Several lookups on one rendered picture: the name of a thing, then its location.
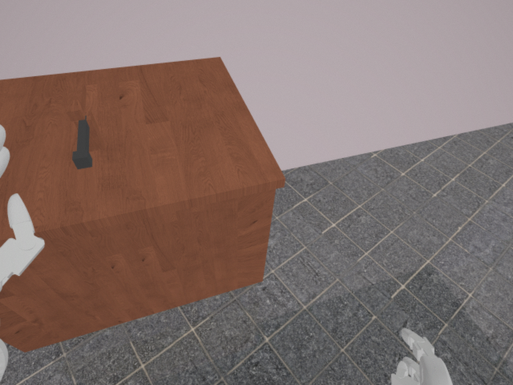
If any tap lever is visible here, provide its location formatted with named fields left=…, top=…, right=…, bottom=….
left=72, top=115, right=92, bottom=169

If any robot left hand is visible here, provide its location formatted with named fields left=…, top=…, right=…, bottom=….
left=0, top=124, right=45, bottom=292

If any robot right hand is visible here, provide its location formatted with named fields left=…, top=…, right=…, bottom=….
left=391, top=328, right=453, bottom=385

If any counter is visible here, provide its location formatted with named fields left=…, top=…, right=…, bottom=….
left=0, top=57, right=285, bottom=352

